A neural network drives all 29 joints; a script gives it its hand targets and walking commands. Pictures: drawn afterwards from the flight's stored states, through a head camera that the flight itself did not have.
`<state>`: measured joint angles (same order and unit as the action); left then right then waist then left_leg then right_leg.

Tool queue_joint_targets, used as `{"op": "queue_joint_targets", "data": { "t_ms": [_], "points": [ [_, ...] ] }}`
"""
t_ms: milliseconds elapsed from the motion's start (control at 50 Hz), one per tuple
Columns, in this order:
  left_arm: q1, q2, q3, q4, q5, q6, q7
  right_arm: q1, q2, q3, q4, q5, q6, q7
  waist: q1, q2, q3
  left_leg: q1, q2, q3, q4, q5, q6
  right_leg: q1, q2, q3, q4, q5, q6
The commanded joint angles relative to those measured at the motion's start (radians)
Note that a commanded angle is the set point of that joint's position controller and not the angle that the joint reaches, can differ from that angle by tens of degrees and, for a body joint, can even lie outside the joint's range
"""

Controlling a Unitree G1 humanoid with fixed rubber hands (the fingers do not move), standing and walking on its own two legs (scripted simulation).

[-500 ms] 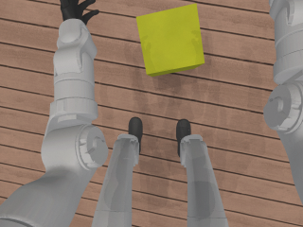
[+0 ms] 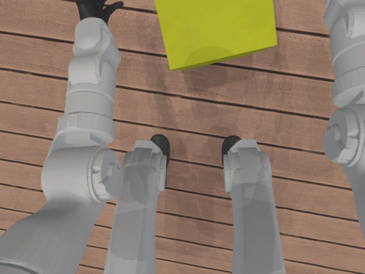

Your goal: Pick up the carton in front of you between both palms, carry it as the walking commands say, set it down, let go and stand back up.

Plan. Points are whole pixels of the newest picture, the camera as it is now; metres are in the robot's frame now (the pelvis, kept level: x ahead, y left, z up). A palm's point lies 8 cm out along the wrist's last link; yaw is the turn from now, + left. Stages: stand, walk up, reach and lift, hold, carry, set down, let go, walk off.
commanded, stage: reach and lift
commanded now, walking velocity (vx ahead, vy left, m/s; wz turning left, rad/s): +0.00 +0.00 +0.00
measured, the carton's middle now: (210, 17) +0.54 -0.07 -0.37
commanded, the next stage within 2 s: none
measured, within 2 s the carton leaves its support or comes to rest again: leaves its support in 1.24 s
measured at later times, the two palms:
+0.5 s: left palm (123, 31) +0.52 +0.13 -0.31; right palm out of the picture +0.55 -0.23 -0.31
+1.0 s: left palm (136, 26) +0.53 +0.09 -0.29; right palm out of the picture +0.55 -0.21 -0.29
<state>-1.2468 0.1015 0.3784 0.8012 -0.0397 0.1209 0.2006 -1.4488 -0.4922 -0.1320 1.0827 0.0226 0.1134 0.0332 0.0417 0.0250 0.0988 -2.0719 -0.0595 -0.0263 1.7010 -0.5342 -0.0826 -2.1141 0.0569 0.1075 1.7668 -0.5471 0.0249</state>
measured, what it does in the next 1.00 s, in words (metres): lowers itself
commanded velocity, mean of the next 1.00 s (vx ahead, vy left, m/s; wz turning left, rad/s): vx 0.00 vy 0.00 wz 0.00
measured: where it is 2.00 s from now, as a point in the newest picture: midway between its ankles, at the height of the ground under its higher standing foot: (194, 173)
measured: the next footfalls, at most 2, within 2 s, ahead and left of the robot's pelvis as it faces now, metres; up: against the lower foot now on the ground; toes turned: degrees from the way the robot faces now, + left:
none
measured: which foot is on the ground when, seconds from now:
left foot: down 0.00-1.00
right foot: down 0.00-1.00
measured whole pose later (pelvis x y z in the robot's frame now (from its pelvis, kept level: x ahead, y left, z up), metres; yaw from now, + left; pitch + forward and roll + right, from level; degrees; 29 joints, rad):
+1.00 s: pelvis -0.03 +0.00 -0.12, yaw +0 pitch +34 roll +5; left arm -1.60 0.11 0.45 1.02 0.01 0.16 0.19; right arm -1.79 -0.50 0.02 1.29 0.06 0.18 0.04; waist 0.02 0.05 0.51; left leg -2.16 -0.07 -0.02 2.16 -0.59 -0.11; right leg -2.20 0.02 0.07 2.23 -0.61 0.00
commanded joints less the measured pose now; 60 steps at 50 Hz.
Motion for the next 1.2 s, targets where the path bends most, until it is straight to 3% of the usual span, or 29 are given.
{"op": "queue_joint_targets", "data": {
  "t_ms": [0, 100, 200, 280, 360, 460, 500, 620, 760, 820, 880, 900, 940, 1000, 1080, 1180],
  "points": [
    [-0.272, 0.142, -0.054, -0.115, -0.071, 0.002, 0.025, -0.391, -0.175, 0.074, -0.136, 0.078, -0.001, -0.005, 0.012, -0.188, -1.363, 0.605, -0.033, 0.130, 0.054, 0.517, -0.006, 0.806, -0.016, -0.101, 0.001, 0.605, 0.009],
    [-0.405, 0.177, -0.059, -0.017, -0.098, 0.035, 0.026, -0.511, -0.196, 0.134, -0.037, 0.113, 0.037, 0.008, 0.032, -0.214, -1.164, 0.503, -0.019, 0.152, 0.131, 0.289, 0.003, 0.671, -0.046, -0.109, 0.057, 0.310, 0.007],
    [-0.505, 0.180, -0.042, 0.099, -0.074, 0.033, 0.000, -0.561, -0.203, 0.127, 0.077, 0.087, 0.038, 0.024, 0.025, -0.171, -0.937, 0.450, -0.007, 0.148, 0.209, 0.186, 0.002, 0.519, -0.061, -0.095, 0.108, 0.155, -0.008],
    [-0.566, 0.198, -0.041, 0.141, -0.064, 0.009, -0.012, -0.603, -0.223, 0.115, 0.096, 0.075, 0.018, 0.022, 0.013, -0.135, -0.853, 0.460, 0.001, 0.138, 0.274, 0.202, 0.000, 0.454, -0.061, -0.091, 0.161, 0.152, -0.013],
    [-0.609, 0.217, -0.068, 0.134, -0.072, -0.021, -0.005, -0.646, -0.250, 0.120, 0.074, 0.108, -0.014, 0.010, -0.001, -0.082, -0.886, 0.513, 0.001, 0.138, 0.333, 0.315, 0.000, 0.493, -0.056, -0.076, 0.218, 0.268, -0.020],
    [-0.606, 0.226, -0.115, 0.102, -0.124, -0.042, -0.002, -0.643, -0.229, 0.167, 0.058, 0.146, -0.032, -0.013, -0.015, -0.109, -0.965, 0.502, -0.010, 0.141, 0.378, 0.425, 0.012, 0.617, -0.055, -0.065, 0.273, 0.444, -0.016],
    [-0.565, 0.220, -0.124, 0.111, -0.140, -0.043, 0.004, -0.626, -0.207, 0.195, 0.057, 0.165, -0.032, -0.016, -0.003, -0.123, -1.016, 0.506, -0.017, 0.149, 0.382, 0.440, 0.013, 0.657, -0.056, -0.069, 0.288, 0.476, -0.014],
    [-0.486, 0.177, -0.087, 0.178, -0.106, -0.033, 0.000, -0.552, -0.143, 0.196, 0.126, 0.149, -0.018, 0.002, 0.019, -0.138, -0.865, 0.422, -0.027, 0.146, 0.363, 0.364, 0.009, 0.553, -0.057, -0.069, 0.272, 0.386, -0.013],
    [-0.554, 0.148, -0.076, 0.135, -0.074, -0.037, -0.002, -0.598, -0.127, 0.182, 0.090, 0.125, -0.019, 0.003, 0.002, -0.117, -0.816, 0.467, -0.032, 0.135, 0.352, 0.321, 0.011, 0.489, -0.051, -0.081, 0.252, 0.286, -0.015],
    [-0.614, 0.037, -0.116, 0.137, -0.095, -0.029, -0.017, -0.649, 0.008, 0.240, 0.094, 0.155, -0.008, 0.024, 0.005, -0.118, -0.800, 0.492, -0.046, 0.140, 0.346, 0.292, 0.017, 0.506, -0.042, -0.081, 0.243, 0.246, -0.020],
    [-0.612, -0.050, -0.042, 0.157, -0.011, -0.012, -0.041, -0.654, 0.137, 0.221, 0.092, 0.119, 0.014, 0.066, 0.034, -0.122, -0.708, 0.501, -0.057, 0.149, 0.344, 0.259, 0.022, 0.475, -0.029, -0.091, 0.241, 0.197, -0.014],
    [-0.700, -0.297, -0.097, 0.132, -0.001, 0.006, -0.090, -0.730, 0.405, 0.261, 0.055, 0.120, 0.028, 0.117, 0.038, -0.122, -0.693, 0.494, -0.068, 0.145, 0.346, 0.260, 0.032, 0.470, -0.014, -0.089, 0.239, 0.206, -0.020],
    [-0.774, -0.582, -0.114, 0.128, 0.043, 0.044, -0.184, -0.692, 0.706, 0.245, 0.070, 0.069, 0.057, 0.206, 0.016, -0.121, -0.640, 0.443, -0.080, 0.141, 0.368, 0.237, 0.032, 0.430, 0.005, -0.096, 0.254, 0.212, -0.026],
    [-0.771, -0.749, -0.140, 0.092, 0.045, 0.076, -0.271, -0.601, 0.907, 0.207, 0.021, 0.046, 0.091, 0.273, -0.003, -0.104, -0.643, 0.366, -0.092, 0.151, 0.377, 0.250, 0.038, 0.390, 0.019, -0.106, 0.258, 0.254, -0.039],
    [-0.777, -0.830, -0.200, 0.058, -0.011, 0.090, -0.299, -0.551, 0.978, 0.201, -0.047, 0.048, 0.104, 0.285, -0.043, -0.067, -0.713, 0.335, -0.094, 0.155, 0.391, 0.313, 0.043, 0.392, 0.025, -0.110, 0.267, 0.332, -0.046],
    [-0.834, -0.915, -0.332, -0.037, -0.114, 0.093, -0.282, -0.603, 1.054, 0.284, -0.196, 0.108, 0.107, 0.262, -0.071, -0.061, -1.014, 0.372, -0.101, 0.166, 0.392, 0.415, 0.040, 0.577, 0.026, -0.112, 0.281, 0.516, -0.045]
  ]
}}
